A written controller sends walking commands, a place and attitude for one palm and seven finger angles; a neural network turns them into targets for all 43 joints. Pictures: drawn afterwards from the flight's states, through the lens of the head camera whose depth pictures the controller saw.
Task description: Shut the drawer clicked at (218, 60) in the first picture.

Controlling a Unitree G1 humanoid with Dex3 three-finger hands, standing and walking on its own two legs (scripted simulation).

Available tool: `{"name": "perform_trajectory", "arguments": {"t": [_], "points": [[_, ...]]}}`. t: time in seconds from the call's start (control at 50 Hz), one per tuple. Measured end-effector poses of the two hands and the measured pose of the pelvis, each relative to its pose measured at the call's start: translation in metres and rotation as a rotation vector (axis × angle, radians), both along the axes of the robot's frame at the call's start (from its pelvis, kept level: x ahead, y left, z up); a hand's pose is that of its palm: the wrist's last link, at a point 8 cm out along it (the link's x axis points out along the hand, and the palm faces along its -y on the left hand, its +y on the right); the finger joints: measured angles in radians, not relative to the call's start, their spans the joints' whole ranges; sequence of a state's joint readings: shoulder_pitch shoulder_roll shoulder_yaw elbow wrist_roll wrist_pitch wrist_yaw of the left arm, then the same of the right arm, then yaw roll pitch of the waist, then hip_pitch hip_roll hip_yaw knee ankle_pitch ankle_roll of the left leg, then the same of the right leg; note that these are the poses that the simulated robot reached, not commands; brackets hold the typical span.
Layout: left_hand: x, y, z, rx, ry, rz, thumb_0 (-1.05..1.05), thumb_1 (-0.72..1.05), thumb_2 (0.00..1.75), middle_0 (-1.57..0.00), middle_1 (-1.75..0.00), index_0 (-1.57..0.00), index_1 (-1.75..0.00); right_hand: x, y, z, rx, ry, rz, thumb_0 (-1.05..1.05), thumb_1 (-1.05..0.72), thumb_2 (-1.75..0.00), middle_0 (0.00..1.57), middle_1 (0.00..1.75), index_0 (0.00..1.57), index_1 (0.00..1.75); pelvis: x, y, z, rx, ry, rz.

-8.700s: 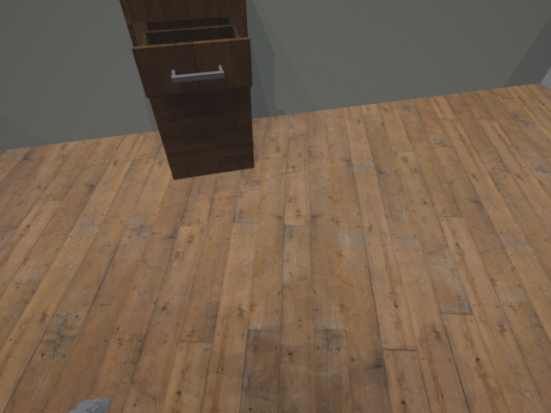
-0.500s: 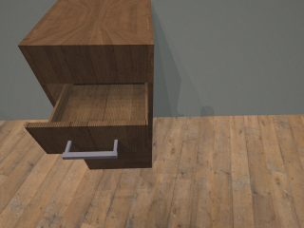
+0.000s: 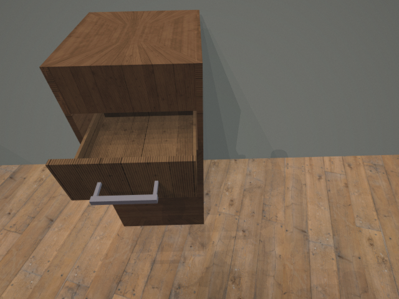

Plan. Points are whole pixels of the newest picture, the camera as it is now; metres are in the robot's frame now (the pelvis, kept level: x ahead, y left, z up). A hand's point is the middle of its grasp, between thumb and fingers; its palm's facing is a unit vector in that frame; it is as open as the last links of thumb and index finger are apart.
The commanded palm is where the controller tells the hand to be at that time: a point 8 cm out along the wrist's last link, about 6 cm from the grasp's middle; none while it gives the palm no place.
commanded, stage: come to a stop and stand still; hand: left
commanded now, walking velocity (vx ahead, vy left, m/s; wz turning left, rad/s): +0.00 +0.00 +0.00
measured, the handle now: (125, 192) +0.40 +0.23 -0.08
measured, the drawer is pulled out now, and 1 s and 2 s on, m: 0.21 0.21 0.21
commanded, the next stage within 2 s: look again from close up in 0.64 s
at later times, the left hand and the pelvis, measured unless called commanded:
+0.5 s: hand out of the picture +0.00 +0.15 -0.17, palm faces +0.02 -0.98 -0.20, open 7.3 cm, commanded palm none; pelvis +0.01 -0.02 +0.00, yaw +1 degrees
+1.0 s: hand out of the picture -0.01 +0.14 -0.17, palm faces +0.05 -0.98 -0.17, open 7.3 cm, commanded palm none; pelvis +0.01 -0.02 +0.01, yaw +1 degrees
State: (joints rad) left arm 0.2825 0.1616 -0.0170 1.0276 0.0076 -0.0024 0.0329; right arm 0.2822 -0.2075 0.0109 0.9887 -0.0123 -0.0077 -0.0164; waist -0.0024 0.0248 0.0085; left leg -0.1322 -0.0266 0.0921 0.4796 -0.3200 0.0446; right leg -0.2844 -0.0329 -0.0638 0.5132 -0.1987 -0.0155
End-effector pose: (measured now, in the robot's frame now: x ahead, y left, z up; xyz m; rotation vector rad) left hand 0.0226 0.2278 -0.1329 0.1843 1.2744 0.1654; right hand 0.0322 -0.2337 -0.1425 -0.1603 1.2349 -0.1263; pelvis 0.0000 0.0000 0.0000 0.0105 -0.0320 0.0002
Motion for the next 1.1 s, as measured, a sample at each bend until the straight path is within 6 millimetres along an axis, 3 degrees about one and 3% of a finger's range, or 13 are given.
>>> {"name": "perform_trajectory", "arguments": {"t": [0.22,0.46,0.88,1.1], "points": [[-0.024,-0.015,0.001,-0.013,0.082,0.016,0.00,0.91,0.89,-0.20,-0.30,-0.20,-0.30,-0.035,0.008,-0.006,0.049,0.130,0.000,0.01,-0.91,-0.90,0.20,0.30,0.20,0.29,0.001,-0.009,0.004,0.004,0.006,0.006],[-0.026,-0.028,-0.003,-0.028,0.124,0.025,0.01,0.92,0.89,-0.20,-0.30,-0.20,-0.30,-0.069,0.012,-0.005,0.065,0.257,-0.035,0.01,-0.91,-0.90,0.20,0.30,0.20,0.29,0.008,-0.017,0.005,0.001,0.004,0.011],[-0.029,-0.036,-0.006,-0.047,0.124,0.047,0.01,0.92,0.89,-0.20,-0.30,-0.20,-0.30,-0.045,0.014,-0.004,0.062,0.205,-0.024,0.00,-0.91,-0.90,0.20,0.30,0.20,0.29,0.013,-0.019,0.006,-0.003,-0.002,0.015],[-0.036,-0.042,-0.007,-0.067,0.143,0.057,0.00,0.91,0.89,-0.20,-0.30,-0.20,-0.30,-0.049,0.016,-0.002,0.059,0.218,-0.027,0.00,-0.91,-0.90,0.20,0.30,0.20,0.29,0.014,-0.017,0.006,-0.005,0.000,0.015]]}}
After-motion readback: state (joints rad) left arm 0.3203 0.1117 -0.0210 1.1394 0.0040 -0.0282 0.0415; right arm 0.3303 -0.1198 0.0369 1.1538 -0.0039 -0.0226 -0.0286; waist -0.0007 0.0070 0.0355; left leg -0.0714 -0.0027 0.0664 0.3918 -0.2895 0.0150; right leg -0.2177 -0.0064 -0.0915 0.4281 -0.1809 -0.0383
